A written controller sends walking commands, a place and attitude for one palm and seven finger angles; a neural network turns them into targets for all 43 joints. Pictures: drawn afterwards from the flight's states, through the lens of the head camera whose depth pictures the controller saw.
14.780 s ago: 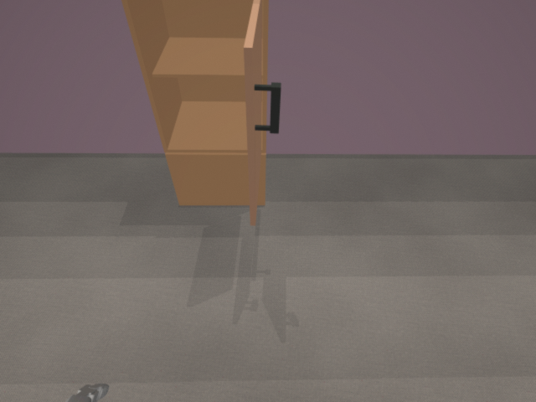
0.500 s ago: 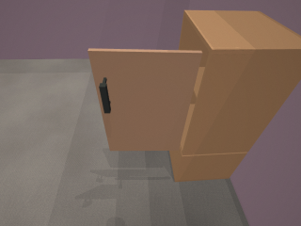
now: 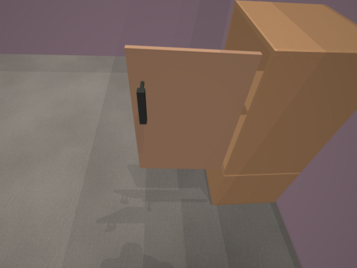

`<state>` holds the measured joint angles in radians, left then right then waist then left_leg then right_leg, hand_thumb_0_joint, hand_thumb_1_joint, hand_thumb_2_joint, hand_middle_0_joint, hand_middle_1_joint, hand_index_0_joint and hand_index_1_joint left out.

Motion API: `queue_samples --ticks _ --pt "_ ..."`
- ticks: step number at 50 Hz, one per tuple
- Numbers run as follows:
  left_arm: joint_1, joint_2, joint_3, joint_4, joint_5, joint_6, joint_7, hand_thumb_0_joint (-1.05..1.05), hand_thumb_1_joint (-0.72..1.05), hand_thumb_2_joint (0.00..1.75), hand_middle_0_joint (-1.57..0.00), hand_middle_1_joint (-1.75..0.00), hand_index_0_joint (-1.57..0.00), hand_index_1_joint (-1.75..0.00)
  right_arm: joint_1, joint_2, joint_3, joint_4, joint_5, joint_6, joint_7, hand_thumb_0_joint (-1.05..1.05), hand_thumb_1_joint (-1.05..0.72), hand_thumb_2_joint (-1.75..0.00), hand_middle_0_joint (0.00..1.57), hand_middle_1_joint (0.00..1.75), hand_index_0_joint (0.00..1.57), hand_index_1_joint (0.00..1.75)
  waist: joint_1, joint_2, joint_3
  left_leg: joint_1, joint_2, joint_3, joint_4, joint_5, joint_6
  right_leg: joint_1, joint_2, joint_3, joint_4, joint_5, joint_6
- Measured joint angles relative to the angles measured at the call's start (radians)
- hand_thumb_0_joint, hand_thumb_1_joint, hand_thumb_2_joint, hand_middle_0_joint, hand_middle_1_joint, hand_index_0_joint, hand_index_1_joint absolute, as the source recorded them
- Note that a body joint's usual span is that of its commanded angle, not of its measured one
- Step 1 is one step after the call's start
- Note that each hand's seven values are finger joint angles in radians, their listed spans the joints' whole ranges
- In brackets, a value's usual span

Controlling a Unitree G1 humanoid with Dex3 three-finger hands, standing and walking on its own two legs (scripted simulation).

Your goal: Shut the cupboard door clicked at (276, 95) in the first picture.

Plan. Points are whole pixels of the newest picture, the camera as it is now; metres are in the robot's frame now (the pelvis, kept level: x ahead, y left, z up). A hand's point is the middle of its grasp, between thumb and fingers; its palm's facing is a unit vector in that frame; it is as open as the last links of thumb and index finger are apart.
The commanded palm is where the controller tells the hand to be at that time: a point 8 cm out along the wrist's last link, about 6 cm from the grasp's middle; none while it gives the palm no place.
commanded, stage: come to a stop and stand still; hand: left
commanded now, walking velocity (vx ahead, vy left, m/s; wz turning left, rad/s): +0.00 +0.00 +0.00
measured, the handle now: (142, 102) +0.59 +0.16 +0.02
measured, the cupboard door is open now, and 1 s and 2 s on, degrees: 87 87 87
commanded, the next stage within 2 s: look again from close up in 0.24 s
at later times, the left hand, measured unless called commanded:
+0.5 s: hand out of the picture -0.05 +0.15 -0.18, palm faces +0.04 -0.99 -0.16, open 7.4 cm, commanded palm none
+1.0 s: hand out of the picture -0.01 +0.13 -0.18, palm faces +0.03 -0.99 -0.15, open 7.4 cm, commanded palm none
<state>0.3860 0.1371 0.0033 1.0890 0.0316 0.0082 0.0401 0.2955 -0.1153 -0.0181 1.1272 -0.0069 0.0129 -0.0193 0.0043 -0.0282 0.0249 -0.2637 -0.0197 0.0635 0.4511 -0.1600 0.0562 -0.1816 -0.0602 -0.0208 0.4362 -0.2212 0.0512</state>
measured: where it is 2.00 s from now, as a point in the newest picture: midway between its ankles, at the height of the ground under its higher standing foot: outside the picture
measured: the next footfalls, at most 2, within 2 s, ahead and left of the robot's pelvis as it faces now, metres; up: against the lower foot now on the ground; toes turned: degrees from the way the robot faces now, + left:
right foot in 1.70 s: +0.26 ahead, -0.18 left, +0.00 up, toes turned -2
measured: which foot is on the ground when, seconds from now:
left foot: down 0.00-1.00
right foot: down 0.00-1.00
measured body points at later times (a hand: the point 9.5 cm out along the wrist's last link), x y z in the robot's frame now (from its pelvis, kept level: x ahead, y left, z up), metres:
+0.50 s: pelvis +0.00 +0.00 +0.00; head +0.00 +0.00 +0.45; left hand -0.05 +0.20 -0.16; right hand +0.00 -0.23 -0.16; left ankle +0.06 +0.08 -0.74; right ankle +0.01 -0.16 -0.74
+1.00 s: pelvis +0.01 -0.02 +0.00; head +0.01 -0.01 +0.45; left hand -0.01 +0.18 -0.16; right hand -0.01 -0.23 -0.16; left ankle +0.06 +0.08 -0.74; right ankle +0.01 -0.16 -0.74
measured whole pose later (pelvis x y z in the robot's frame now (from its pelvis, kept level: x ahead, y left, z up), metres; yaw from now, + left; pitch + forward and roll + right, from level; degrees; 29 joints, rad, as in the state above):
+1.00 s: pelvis +0.01 -0.02 +0.00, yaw +0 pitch -1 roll +0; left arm 0.35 0.10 0.01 1.08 0.03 0.00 0.04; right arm 0.30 -0.11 -0.02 1.14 -0.01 0.01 -0.02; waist -0.01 -0.01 0.02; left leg -0.26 0.00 0.06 0.45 -0.17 0.03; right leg -0.19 -0.04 -0.02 0.45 -0.24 0.03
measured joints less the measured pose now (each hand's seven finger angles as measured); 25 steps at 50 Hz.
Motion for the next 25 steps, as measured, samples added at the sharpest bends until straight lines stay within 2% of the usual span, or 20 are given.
queue_samples --ticks 10,25 --pt "0.006 -0.009 0.005 0.001 0.006 -0.002 0.002 0.0 0.91 0.9 -0.2 -0.3 -0.2 -0.3 -0.013 -0.015 -0.011 -0.005 0.0 0.004 0.001 0.01 -0.92 -0.9 0.2 0.29 0.2 0.3 0.001 0.009 -0.008 0.0 -0.014 0.01 -0.018 0.013 0.009 -0.013 -0.015 0.01 0.006 0.002 0.007" --pt "0.013 -0.028 0.004 0.011 0.002 -0.008 0.002 0.0 0.91 0.9 -0.2 -0.3 -0.2 -0.3 -0.014 -0.025 -0.011 -0.009 0.001 0.001 0.001 0.01 -0.92 -0.9 0.2 0.29 0.2 0.3 -0.003 0.027 -0.011 0.003 0.0 0.008 -0.021 0.013 -0.005 -0.014 0.0 0.009 0.007 0.0 0.0"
